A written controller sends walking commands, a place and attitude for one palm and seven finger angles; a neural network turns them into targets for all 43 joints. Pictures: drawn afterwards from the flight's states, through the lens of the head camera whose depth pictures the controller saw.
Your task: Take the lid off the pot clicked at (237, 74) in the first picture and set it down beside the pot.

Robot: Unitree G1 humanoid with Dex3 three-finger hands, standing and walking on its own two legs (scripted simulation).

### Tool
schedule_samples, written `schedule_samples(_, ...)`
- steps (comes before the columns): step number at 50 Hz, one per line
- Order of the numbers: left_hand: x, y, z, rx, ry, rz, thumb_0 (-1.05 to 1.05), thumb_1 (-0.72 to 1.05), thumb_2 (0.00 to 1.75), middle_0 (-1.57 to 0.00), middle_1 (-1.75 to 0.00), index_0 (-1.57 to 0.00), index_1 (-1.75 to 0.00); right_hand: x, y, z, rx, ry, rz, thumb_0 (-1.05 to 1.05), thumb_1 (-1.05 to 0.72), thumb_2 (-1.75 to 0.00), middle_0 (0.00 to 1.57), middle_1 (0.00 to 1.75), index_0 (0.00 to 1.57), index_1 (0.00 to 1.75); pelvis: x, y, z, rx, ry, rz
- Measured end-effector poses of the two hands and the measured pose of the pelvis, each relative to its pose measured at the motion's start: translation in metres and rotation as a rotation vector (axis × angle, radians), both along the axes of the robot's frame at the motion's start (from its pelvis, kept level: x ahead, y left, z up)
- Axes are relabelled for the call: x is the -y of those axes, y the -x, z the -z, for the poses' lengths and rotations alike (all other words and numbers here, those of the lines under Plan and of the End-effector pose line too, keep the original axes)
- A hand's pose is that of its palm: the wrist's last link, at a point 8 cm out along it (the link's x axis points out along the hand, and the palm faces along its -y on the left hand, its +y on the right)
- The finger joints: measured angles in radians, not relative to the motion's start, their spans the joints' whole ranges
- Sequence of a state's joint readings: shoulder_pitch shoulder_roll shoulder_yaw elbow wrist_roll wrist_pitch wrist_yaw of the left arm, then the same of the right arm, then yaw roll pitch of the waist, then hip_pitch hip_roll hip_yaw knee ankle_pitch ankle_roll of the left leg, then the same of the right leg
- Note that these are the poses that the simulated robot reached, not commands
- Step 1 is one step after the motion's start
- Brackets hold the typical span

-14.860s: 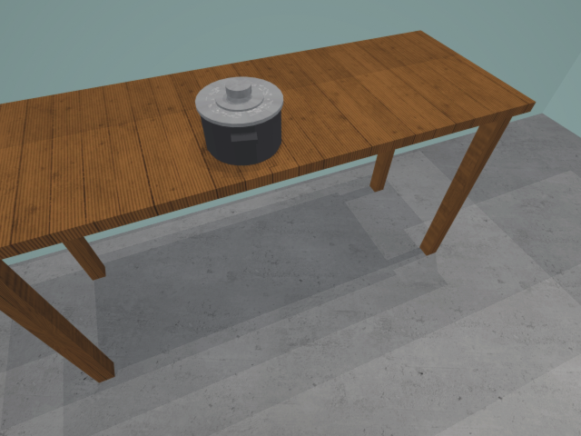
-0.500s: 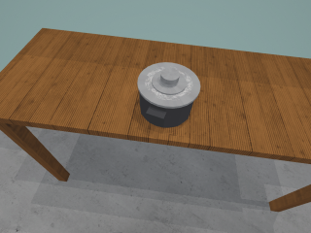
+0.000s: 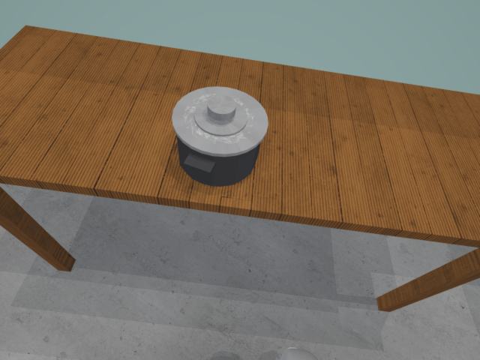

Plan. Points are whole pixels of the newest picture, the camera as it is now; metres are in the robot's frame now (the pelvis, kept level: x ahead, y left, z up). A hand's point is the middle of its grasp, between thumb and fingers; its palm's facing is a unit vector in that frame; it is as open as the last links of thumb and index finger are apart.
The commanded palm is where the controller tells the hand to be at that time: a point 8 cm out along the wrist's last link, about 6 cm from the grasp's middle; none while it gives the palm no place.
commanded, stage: come to a stop and stand still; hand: left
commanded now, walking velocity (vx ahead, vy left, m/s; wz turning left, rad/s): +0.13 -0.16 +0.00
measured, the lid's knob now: (221, 107) +0.53 +0.08 +0.09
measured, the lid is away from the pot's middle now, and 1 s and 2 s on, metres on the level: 0.00 0.00 0.00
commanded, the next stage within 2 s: look again from close up in 1.02 s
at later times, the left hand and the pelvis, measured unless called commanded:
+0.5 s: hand out of the picture +0.02 +0.12 -0.18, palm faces +0.04 -0.98 -0.21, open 7.3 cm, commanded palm none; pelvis +0.00 -0.06 -0.01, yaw +1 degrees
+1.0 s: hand out of the picture -0.02 +0.16 -0.19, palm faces +0.01 -0.98 -0.20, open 7.3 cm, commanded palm none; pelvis -0.03 -0.03 -0.01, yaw +0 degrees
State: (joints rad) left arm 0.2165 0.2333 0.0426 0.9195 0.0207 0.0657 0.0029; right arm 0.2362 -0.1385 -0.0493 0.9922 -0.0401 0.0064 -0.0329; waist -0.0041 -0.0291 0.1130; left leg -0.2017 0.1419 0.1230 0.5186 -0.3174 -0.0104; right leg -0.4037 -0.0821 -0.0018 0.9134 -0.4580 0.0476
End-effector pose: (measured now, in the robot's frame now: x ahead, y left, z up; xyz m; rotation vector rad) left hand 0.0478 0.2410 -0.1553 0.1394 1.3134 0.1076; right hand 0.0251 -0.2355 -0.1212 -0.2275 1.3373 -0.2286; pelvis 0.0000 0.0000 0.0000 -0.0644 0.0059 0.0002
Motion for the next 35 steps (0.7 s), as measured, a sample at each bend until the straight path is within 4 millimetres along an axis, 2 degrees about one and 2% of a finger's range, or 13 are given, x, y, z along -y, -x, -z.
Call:
schedule_samples(3, 0.02, -0.002, 0.0, 0.005, -0.016, 0.016, 0.01, 0.92, 0.9, -0.2, -0.3, -0.2, -0.3, 0.024, -0.002, 0.01, 0.006, -0.018, 0.015, 0.01, -0.92, -0.9, 0.21, 0.3, 0.21, 0.3, 0.021, 0.0, 0.006, -0.006, -0.016, -0.004)
schedule_samples(5, 0.034, -0.001, 0.006, 0.019, -0.037, 0.019, 0.01, 0.92, 0.9, -0.2, -0.3, -0.2, -0.3, 0.04, -0.004, 0.024, 0.008, -0.035, 0.021, 0.01, -0.92, -0.9, 0.21, 0.3, 0.2, 0.3, 0.037, -0.002, 0.016, -0.006, -0.045, -0.006)
schedule_samples(7, 0.051, 0.005, 0.005, 0.004, -0.039, 0.016, 0.01, 0.92, 0.9, -0.2, -0.3, -0.2, -0.3, 0.052, -0.007, 0.032, 0.001, -0.045, 0.024, 0.0, -0.92, -0.9, 0.2, 0.3, 0.2, 0.3, 0.045, -0.002, 0.018, 0.009, -0.025, -0.023)
schedule_samples(9, 0.065, 0.011, 0.001, -0.01, -0.032, 0.009, 0.01, 0.92, 0.9, -0.2, -0.3, -0.2, -0.3, 0.058, -0.01, 0.033, -0.002, -0.054, 0.024, 0.0, -0.92, -0.9, 0.2, 0.3, 0.2, 0.3, 0.05, -0.005, 0.015, 0.011, -0.021, -0.031)
schedule_samples(14, 0.078, 0.021, 0.003, -0.033, -0.02, -0.012, 0.01, 0.94, 0.9, -0.2, -0.3, -0.2, -0.3, 0.056, -0.015, 0.027, 0.012, -0.067, 0.012, 0.0, -0.92, -0.9, 0.2, 0.3, 0.2, 0.3, 0.059, -0.008, 0.011, 0.018, -0.033, -0.015)
schedule_samples(18, 0.079, 0.023, 0.001, -0.029, -0.024, -0.036, 0.01, 0.95, 0.9, -0.2, -0.3, -0.21, -0.3, 0.056, -0.008, 0.021, -0.003, -0.063, -0.001, 0.0, -0.93, -0.9, 0.2, 0.3, 0.2, 0.3, 0.063, -0.008, 0.007, 0.016, -0.056, -0.014)
schedule_samples(27, 0.068, 0.036, -0.009, -0.02, -0.06, -0.034, 0.01, 0.93, 0.9, -0.2, -0.3, -0.2, -0.3, 0.047, 0.014, 0.029, -0.041, -0.096, -0.012, 0.0, -0.94, -0.9, 0.2, 0.3, 0.2, 0.3, 0.055, 0.006, 0.006, 0.012, -0.063, -0.012)
schedule_samples(35, 0.043, 0.047, -0.001, 0.009, -0.079, -0.013, 0.01, 0.91, 0.9, -0.2, -0.3, -0.2, -0.3, 0.037, 0.011, 0.028, 0.081, -0.086, -0.015, 0.0, -0.92, -0.9, 0.2, 0.3, 0.2, 0.3, 0.039, 0.018, 0.014, 0.05, -0.061, -0.006)
